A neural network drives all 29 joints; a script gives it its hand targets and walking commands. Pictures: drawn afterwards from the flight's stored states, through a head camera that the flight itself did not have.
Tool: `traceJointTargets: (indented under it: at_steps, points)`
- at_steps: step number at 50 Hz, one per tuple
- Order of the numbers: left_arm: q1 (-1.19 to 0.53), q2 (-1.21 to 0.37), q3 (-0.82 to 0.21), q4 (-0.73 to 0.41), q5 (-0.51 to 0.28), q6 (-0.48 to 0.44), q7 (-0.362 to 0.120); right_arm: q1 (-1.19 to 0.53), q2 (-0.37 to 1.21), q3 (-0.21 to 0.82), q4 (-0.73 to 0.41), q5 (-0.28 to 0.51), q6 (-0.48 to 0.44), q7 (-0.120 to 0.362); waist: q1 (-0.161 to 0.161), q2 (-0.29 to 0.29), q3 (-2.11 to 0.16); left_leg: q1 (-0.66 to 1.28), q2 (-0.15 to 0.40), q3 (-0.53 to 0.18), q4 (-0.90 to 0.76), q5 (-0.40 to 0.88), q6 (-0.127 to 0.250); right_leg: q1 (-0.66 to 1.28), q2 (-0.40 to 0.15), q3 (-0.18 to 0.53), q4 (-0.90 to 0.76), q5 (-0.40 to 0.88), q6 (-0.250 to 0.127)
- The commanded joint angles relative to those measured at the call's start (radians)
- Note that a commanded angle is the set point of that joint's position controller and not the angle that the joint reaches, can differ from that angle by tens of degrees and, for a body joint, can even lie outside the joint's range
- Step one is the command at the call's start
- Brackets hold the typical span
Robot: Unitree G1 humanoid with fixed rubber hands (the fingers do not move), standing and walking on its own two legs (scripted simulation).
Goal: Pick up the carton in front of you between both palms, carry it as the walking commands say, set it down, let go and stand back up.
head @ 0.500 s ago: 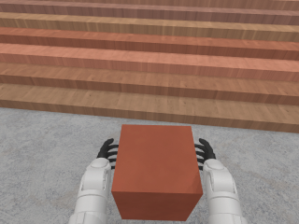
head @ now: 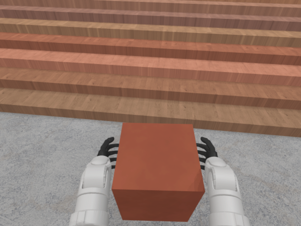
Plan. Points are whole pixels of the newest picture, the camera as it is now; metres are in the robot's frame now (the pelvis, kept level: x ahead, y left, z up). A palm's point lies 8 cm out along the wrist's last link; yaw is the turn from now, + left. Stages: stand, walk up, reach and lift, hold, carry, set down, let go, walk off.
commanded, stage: hold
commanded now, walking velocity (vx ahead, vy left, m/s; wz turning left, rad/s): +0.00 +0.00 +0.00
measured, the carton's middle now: (156, 173) +0.30 +0.00 -0.03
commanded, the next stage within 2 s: carry in 0.88 s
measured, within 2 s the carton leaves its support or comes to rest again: neither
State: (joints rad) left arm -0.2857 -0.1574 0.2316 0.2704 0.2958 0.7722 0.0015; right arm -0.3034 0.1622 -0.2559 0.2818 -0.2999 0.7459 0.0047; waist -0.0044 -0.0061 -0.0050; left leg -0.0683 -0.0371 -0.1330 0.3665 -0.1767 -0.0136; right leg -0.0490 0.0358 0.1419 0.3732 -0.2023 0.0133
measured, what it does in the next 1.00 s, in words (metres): stands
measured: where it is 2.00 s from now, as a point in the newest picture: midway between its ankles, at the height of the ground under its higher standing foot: (157, 207)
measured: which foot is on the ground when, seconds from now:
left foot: down 0.00-1.00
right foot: down 0.00-1.00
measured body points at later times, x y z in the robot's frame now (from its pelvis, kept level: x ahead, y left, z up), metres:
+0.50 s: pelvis +0.01 +0.00 +0.00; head -0.05 +0.00 +0.45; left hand +0.31 +0.15 +0.04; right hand +0.31 -0.15 +0.05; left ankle +0.03 +0.13 -0.75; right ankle +0.01 -0.13 -0.75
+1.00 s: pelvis +0.01 +0.00 +0.00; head -0.03 -0.01 +0.44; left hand +0.31 +0.14 +0.04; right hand +0.31 -0.16 +0.05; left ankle +0.02 +0.13 -0.74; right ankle +0.01 -0.13 -0.74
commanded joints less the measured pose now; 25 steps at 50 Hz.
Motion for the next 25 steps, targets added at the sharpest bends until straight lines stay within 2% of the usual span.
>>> traceJointTargets:
  at_steps: [1,10,25]
  points:
    - [-0.573,-0.940,-0.546,-0.042,-0.289,-0.053,-0.255,-0.506,0.940,0.538,0.014,0.273,-0.026,0.263,-0.001,0.007,-0.202,0.067,-0.055,0.073,-0.053,0.055,-0.003,-0.029,0.056,-0.077,-0.068,0.066,0.004]
    - [-0.568,-0.947,-0.532,-0.022,-0.282,-0.051,-0.251,-0.510,0.930,0.525,0.028,0.264,-0.028,0.266,-0.001,0.010,-0.208,0.077,-0.052,0.071,-0.056,0.075,-0.006,-0.029,0.059,-0.080,-0.068,0.076,0.000]
    - [-0.506,-0.932,-0.542,-0.064,-0.287,-0.045,-0.247,-0.450,0.930,0.545,-0.018,0.277,-0.021,0.257,0.004,0.003,-0.220,0.100,-0.058,0.070,-0.056,0.161,-0.007,0.001,0.061,-0.071,-0.072,0.170,0.008]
